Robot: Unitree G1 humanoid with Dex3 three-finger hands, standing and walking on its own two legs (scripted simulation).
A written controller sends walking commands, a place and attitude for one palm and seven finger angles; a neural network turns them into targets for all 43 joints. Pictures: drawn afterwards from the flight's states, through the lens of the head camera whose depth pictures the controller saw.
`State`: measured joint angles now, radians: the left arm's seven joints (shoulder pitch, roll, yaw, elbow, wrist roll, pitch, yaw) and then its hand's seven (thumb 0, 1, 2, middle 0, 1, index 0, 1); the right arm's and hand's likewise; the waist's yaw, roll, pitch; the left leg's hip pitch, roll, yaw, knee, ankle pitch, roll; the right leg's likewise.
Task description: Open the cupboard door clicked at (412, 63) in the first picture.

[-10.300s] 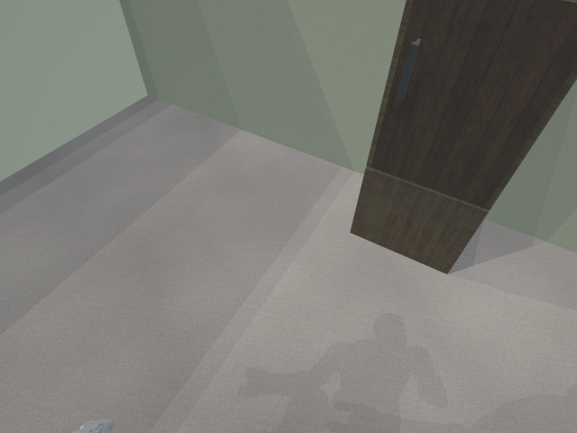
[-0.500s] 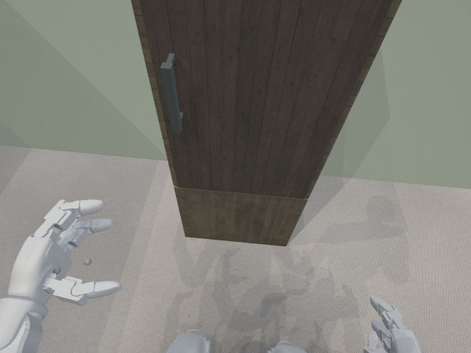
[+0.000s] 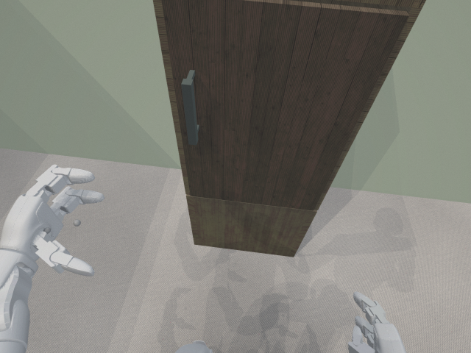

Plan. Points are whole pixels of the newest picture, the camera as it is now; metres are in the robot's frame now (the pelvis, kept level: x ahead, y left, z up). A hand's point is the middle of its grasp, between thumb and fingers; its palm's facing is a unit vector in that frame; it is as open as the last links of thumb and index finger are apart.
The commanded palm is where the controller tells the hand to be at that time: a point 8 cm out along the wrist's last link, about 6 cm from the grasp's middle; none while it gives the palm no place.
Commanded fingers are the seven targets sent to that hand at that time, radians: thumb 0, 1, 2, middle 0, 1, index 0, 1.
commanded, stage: raise the hand with hooked fingers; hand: left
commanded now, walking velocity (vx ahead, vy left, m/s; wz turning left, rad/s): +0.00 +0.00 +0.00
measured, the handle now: (192, 109) +0.57 +0.14 +0.07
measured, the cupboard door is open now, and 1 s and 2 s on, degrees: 0 0 0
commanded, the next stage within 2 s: move the hooked fingers beside the handle in 0.54 s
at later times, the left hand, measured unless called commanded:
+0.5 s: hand (84, 215) +0.29 +0.26 +0.09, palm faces -0.03 -1.00 -0.02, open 14.0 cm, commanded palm +0.26 +0.31 +0.09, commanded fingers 0.00 -0.50 0.30 -0.30 -1.20 -0.30 -1.20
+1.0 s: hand (113, 187) +0.34 +0.23 +0.09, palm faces -0.07 -1.00 -0.01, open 14.0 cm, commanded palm +0.32 +0.29 +0.09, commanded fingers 0.00 -0.50 0.30 -0.30 -1.20 -0.30 -1.20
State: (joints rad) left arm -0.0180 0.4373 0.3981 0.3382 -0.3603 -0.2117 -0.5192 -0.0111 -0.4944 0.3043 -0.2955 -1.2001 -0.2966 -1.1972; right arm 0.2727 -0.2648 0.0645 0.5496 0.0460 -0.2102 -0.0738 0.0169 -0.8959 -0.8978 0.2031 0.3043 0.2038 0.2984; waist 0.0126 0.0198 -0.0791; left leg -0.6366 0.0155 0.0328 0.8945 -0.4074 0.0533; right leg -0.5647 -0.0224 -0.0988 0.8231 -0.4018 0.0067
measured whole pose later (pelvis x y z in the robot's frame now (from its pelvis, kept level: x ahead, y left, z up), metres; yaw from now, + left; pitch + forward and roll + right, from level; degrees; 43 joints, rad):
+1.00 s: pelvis -0.01 -0.02 +0.00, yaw -1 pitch +9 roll -2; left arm -0.31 0.46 0.38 0.62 -0.31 -0.24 -0.51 -0.01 -0.50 0.30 -0.30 -1.20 -0.30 -1.20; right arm 0.29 -0.28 0.05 0.57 0.05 -0.15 -0.08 0.02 -0.90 -0.90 0.20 0.30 0.20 0.30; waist -0.03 0.01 -0.07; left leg -0.66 0.03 0.04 0.87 -0.38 0.03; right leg -0.60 -0.01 -0.09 0.83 -0.38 -0.01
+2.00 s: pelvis -0.01 -0.01 -0.02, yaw -3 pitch +17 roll -3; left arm -0.86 0.59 0.41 1.17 -0.15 -0.35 -0.40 -0.01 -0.50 0.30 -0.30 -1.20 -0.30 -1.20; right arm 0.39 -0.29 0.05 0.63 0.02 0.02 -0.04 0.01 -0.90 -0.90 0.20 0.30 0.20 0.30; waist -0.14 0.01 -0.08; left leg -0.86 0.05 0.05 0.97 -0.41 0.05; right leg -0.81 0.01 -0.07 0.90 -0.40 0.00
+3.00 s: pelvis +0.01 +0.00 -0.02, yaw -4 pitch +21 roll -4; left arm -0.93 0.62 0.43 1.21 -0.09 -0.35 -0.34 -0.01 -0.50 0.30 -0.30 -1.20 -0.30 -1.20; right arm 0.39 -0.28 0.06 0.59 0.00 0.08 -0.01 0.01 -0.90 -0.90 0.20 0.30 0.20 0.30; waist -0.18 0.01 -0.09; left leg -0.92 0.06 0.05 1.00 -0.44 0.05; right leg -0.86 0.02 -0.07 0.91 -0.41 0.00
